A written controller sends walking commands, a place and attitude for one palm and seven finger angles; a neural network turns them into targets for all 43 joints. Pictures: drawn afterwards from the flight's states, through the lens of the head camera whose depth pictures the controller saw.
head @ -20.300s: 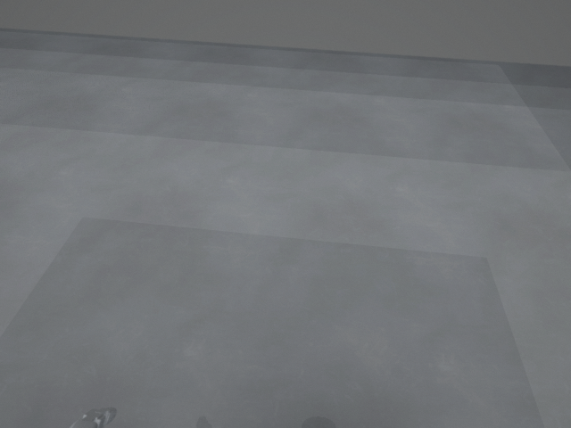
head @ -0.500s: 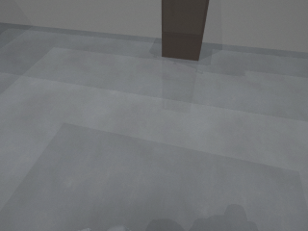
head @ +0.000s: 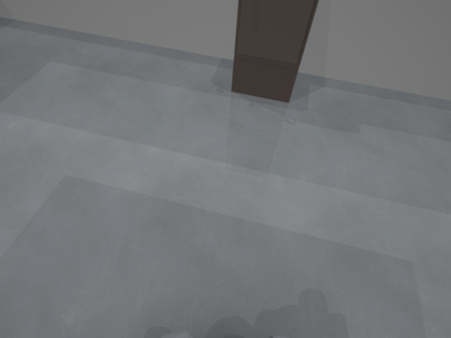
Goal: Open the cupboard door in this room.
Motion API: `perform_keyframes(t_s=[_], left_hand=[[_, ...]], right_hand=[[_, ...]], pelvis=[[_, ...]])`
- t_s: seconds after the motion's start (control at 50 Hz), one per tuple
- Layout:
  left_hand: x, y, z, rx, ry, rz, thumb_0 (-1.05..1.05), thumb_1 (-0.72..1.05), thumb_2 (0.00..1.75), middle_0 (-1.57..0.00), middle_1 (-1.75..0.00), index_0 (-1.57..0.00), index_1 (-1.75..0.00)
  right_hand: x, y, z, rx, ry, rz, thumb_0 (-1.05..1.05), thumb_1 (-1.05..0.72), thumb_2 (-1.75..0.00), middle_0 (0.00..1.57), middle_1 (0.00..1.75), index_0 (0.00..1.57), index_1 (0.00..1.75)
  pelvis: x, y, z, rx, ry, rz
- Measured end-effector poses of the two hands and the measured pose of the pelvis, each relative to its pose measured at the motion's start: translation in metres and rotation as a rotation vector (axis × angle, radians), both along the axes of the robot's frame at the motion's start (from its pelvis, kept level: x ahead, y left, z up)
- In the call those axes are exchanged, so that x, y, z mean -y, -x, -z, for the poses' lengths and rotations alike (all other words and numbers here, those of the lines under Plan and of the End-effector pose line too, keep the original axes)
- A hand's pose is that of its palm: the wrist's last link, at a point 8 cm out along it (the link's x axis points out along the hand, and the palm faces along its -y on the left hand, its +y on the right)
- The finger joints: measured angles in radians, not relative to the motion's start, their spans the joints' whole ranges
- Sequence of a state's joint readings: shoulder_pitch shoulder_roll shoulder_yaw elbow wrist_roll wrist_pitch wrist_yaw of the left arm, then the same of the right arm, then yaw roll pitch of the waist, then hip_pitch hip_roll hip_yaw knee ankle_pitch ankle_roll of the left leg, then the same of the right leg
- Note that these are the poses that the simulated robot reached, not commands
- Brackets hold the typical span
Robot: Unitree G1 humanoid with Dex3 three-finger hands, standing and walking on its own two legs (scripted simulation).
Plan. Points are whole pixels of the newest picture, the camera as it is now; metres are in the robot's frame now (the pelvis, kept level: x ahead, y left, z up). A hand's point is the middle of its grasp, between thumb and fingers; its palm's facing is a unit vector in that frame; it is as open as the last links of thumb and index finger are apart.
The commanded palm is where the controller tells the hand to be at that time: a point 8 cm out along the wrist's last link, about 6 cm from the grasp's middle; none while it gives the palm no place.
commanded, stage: turn or walk to find it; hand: left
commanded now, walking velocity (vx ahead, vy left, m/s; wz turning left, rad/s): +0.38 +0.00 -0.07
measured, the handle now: out of the picture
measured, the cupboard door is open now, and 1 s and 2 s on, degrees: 0 0 0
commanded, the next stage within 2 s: stand and wait in 0.82 s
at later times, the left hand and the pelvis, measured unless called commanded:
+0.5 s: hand (199, 229) +0.37 +0.09 -0.16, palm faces -0.08 -0.98 -0.18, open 7.4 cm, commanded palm none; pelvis +0.23 -0.07 -0.01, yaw -1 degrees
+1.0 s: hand (175, 236) +0.36 +0.15 -0.18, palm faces +0.09 -0.98 -0.15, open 7.4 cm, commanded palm none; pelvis +0.42 -0.01 +0.00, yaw +1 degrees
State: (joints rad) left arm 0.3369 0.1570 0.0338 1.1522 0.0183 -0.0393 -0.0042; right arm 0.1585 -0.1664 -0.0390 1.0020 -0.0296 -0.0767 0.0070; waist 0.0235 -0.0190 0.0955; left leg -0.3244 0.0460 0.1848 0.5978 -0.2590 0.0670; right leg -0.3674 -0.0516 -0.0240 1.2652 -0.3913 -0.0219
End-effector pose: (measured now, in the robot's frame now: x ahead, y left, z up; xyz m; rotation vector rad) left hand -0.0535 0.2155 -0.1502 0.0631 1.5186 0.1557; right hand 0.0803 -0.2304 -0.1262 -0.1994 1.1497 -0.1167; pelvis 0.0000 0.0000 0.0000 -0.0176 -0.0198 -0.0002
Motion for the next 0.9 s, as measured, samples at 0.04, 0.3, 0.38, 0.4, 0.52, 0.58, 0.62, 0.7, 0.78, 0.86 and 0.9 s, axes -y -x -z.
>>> perform_keyframes(t_s=[0.04,0.3,0.38,0.4,0.52,0.58,0.62,0.7,0.78,0.86,0.9], left_hand=[[-0.011,-0.049,-0.004,0.083,-0.016,0.028,0.01,0.91,0.9,-0.2,-0.3,-0.2,-0.3],[0.006,-0.306,-0.033,0.39,-0.048,0.182,0.0,0.91,0.9,-0.19,-0.3,-0.19,-0.3],[0.037,-0.372,-0.029,0.419,-0.04,0.248,0.0,0.91,0.9,-0.19,-0.3,-0.19,-0.3],[0.046,-0.387,-0.027,0.432,-0.039,0.258,0.0,0.91,0.9,-0.19,-0.3,-0.19,-0.3],[0.075,-0.414,-0.023,0.449,-0.036,0.193,0.0,0.91,0.9,-0.2,-0.3,-0.2,-0.3],[0.066,-0.406,-0.03,0.422,-0.079,0.09,-0.03,0.94,0.9,-0.2,-0.3,-0.2,-0.3],[0.054,-0.403,-0.035,0.39,-0.116,0.08,-0.04,0.96,0.9,-0.2,-0.3,-0.2,-0.3],[0.038,-0.389,-0.034,0.284,-0.138,0.059,-0.04,0.95,0.9,-0.2,-0.3,-0.2,-0.3],[0.033,-0.377,-0.025,0.182,-0.111,0.018,-0.02,0.93,0.9,-0.2,-0.3,-0.2,-0.3],[0.03,-0.371,-0.011,0.085,-0.061,-0.04,-0.01,0.92,0.9,-0.2,-0.3,-0.19,-0.3],[0.026,-0.372,0.0,0.034,-0.034,-0.06,0.0,0.91,0.9,-0.2,-0.3,-0.2,-0.3]], right_hand=[[0.002,0.014,-0.004,-0.054,0.014,0.052,0.0,-0.92,-0.9,0.2,0.29,0.2,0.3],[-0.012,0.059,-0.004,-0.393,-0.072,0.247,0.0,-0.91,-0.9,0.2,0.29,0.2,0.3],[-0.009,0.044,0.004,-0.46,-0.117,0.295,0.0,-0.91,-0.9,0.2,0.29,0.2,0.3],[-0.006,0.038,0.008,-0.478,-0.127,0.301,0.0,-0.91,-0.9,0.2,0.3,0.2,0.3],[0.032,-0.048,0.02,-0.448,-0.129,0.246,0.01,-0.9,-0.9,0.2,0.3,0.2,0.3],[0.056,-0.12,0.018,-0.332,-0.091,0.184,0.01,-0.91,-0.9,0.2,0.29,0.2,0.3],[0.068,-0.17,0.015,-0.246,-0.069,0.145,0.01,-0.91,-0.9,0.2,0.29,0.2,0.3],[0.079,-0.263,0.004,-0.088,-0.042,0.089,0.0,-0.91,-0.9,0.19,0.29,0.2,0.3],[0.072,-0.342,-0.008,0.01,-0.026,0.02,0.0,-0.91,-0.9,0.19,0.29,0.2,0.3],[0.05,-0.409,-0.013,0.049,-0.005,-0.059,0.0,-0.91,-0.9,0.19,0.29,0.2,0.3],[0.036,-0.438,-0.01,0.066,0.009,-0.087,0.0,-0.91,-0.9,0.19,0.29,0.2,0.3]], pelvis=[[-0.003,-0.016,-0.006,0.002,-0.003,0.0],[0.016,-0.13,-0.012,-0.019,-0.033,0.023],[0.035,-0.172,-0.003,-0.03,-0.038,0.038],[0.042,-0.183,0.001,-0.031,-0.037,0.04],[0.068,-0.235,0.003,-0.001,-0.029,0.015],[0.072,-0.257,-0.005,0.005,-0.023,0.005],[0.073,-0.271,-0.009,0.005,-0.019,-0.003],[0.07,-0.302,-0.013,0.001,-0.01,-0.016],[0.061,-0.335,-0.012,-0.003,0.002,-0.027],[0.044,-0.371,-0.006,-0.008,0.018,-0.04],[0.032,-0.391,0.002,-0.01,0.023,-0.04]])
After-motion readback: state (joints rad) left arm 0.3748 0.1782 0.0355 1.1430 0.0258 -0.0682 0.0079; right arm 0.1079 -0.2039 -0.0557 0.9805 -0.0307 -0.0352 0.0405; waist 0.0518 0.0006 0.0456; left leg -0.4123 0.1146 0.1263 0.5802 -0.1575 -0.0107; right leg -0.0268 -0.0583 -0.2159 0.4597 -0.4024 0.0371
